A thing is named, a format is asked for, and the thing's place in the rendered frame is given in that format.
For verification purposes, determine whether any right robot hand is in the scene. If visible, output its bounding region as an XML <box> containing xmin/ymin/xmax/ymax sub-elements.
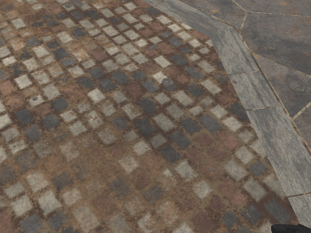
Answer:
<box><xmin>271</xmin><ymin>223</ymin><xmax>311</xmax><ymax>233</ymax></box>

